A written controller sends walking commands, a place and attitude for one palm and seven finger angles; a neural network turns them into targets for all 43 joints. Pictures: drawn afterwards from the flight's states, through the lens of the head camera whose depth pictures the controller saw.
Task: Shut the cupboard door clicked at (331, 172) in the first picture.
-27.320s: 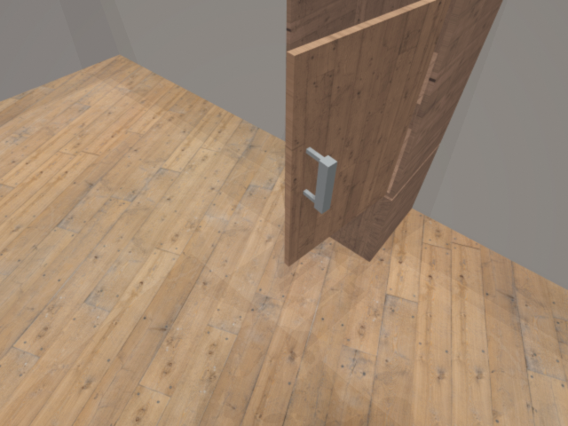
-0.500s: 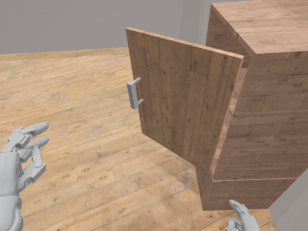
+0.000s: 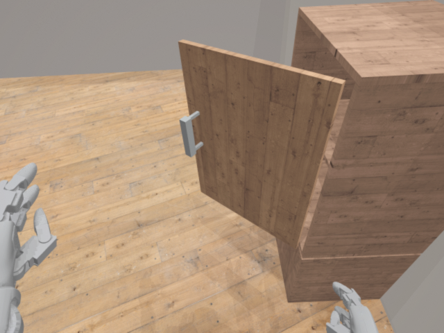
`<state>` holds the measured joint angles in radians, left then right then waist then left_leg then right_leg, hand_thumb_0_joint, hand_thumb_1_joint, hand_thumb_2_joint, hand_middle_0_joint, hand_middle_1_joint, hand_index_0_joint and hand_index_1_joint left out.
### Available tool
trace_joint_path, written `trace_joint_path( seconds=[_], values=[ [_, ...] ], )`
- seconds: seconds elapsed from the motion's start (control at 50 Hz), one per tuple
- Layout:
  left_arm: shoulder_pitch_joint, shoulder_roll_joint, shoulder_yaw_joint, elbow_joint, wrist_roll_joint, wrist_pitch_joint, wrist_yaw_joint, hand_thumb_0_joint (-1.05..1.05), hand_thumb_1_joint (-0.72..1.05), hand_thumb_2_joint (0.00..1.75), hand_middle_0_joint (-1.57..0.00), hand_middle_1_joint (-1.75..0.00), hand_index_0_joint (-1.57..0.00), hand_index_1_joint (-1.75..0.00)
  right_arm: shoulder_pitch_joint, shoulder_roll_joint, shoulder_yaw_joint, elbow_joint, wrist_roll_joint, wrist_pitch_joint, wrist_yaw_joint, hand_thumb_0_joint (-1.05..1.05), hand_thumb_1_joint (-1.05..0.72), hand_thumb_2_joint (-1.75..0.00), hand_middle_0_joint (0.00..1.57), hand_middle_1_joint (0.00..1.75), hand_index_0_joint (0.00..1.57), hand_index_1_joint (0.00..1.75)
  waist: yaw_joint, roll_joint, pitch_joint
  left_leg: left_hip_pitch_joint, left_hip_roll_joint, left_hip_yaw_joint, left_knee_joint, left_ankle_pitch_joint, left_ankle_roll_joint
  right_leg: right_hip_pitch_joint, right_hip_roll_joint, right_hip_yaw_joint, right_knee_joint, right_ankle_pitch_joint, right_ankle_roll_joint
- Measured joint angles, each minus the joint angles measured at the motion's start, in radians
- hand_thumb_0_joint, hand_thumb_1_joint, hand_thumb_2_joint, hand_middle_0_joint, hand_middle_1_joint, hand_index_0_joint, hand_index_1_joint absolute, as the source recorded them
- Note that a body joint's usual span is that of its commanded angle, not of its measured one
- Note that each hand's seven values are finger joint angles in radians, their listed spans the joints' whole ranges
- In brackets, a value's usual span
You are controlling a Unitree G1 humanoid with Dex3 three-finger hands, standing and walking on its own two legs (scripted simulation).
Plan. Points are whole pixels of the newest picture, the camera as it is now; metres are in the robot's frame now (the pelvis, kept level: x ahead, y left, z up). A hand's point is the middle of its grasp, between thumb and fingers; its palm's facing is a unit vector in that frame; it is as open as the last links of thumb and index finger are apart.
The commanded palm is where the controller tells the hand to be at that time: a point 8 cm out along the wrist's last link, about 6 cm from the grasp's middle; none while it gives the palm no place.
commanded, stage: step back with the hand held close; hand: left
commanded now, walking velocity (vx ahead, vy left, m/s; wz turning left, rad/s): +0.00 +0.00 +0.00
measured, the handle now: (193, 133) +0.68 +0.18 -0.02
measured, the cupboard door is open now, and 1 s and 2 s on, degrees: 50 50 50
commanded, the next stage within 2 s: stop stepping back and stand still in 1.58 s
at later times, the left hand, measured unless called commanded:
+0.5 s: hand (28, 249) +0.18 +0.29 +0.15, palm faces +0.37 -0.78 -0.50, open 7.4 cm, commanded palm +0.11 +0.33 +0.17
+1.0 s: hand out of the picture +0.11 +0.28 +0.16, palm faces +0.44 -0.78 -0.45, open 7.4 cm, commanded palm +0.04 +0.33 +0.17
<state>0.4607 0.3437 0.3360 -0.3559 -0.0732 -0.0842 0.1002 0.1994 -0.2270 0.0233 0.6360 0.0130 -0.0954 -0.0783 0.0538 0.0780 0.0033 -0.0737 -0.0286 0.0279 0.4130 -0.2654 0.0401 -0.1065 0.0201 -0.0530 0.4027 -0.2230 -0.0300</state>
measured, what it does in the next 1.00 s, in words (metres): shifts its weight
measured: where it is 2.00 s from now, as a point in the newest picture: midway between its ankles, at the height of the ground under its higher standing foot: outside the picture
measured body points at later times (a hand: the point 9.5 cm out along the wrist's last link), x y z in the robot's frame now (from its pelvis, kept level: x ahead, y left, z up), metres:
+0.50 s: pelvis -0.03 +0.03 -0.01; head -0.03 +0.02 +0.44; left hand +0.15 +0.33 +0.18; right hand +0.14 -0.23 -0.09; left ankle -0.02 +0.09 -0.74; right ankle +0.00 -0.10 -0.74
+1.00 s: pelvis -0.09 +0.03 -0.03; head -0.08 +0.04 +0.42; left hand +0.08 +0.32 +0.18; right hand +0.06 -0.23 -0.10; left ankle -0.02 +0.09 -0.74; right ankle +0.00 -0.10 -0.74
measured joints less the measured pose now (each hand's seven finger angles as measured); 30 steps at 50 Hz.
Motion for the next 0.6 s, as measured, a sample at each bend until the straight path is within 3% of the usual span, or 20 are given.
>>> trace_joint_path(
  seconds=[0.06,0.2,0.32,0.44,0.6],
  values=[
    [0.003,-0.001,0.008,0.001,0.0,-0.004,-0.001,0.01,0.89,0.9,-0.21,-0.31,-0.21,-0.3,0.003,-0.002,0.0,-0.005,0.002,0.009,0.003,0.01,-0.91,-0.9,0.2,0.3,0.2,0.3,-0.002,0.004,-0.004,-0.012,0.002,-0.001,0.005,-0.001,0.001,-0.008,0.002,-0.001,-0.003,0.003,0.0],
    [0.04,0.007,0.036,-0.004,0.009,-0.074,0.015,0.01,0.89,0.9,-0.21,-0.3,-0.21,-0.3,-0.007,-0.028,-0.025,-0.023,0.005,0.065,0.008,0.01,-0.9,-0.9,0.2,0.3,0.2,0.3,-0.039,0.015,-0.034,-0.132,0.006,-0.005,0.081,-0.025,0.012,-0.103,0.004,-0.008,0.021,0.006,0.008],
    [0.08,0.047,0.045,-0.048,0.005,-0.067,0.017,0.01,0.89,0.9,-0.21,-0.3,-0.21,-0.3,-0.01,-0.038,-0.044,-0.052,0.01,0.115,-0.011,0.01,-0.91,-0.9,0.2,0.3,0.2,0.3,-0.056,-0.014,-0.025,-0.166,-0.019,0.02,0.088,-0.018,0.027,-0.166,-0.022,0.016,0.082,-0.008,0.028],
    [0.091,0.088,0.076,-0.089,0.004,-0.063,0.023,0.01,0.89,0.9,-0.21,-0.3,-0.21,-0.3,-0.016,-0.025,-0.04,-0.089,0.012,0.137,-0.017,0.01,-0.91,-0.9,0.2,0.3,0.2,0.3,-0.064,-0.041,-0.023,-0.208,-0.026,0.039,0.122,-0.014,0.041,-0.216,-0.031,0.033,0.125,-0.003,0.039],
    [0.079,0.071,0.092,-0.099,0.029,-0.087,0.032,0.01,0.89,0.9,-0.21,-0.3,-0.21,-0.3,0.002,-0.011,-0.023,-0.108,0.01,0.117,-0.018,0.01,-0.91,-0.9,0.2,0.3,0.2,0.3,-0.06,-0.061,-0.028,-0.271,-0.025,0.043,0.186,-0.011,0.057,-0.268,-0.033,0.034,0.166,0.015,0.046]
  ],
)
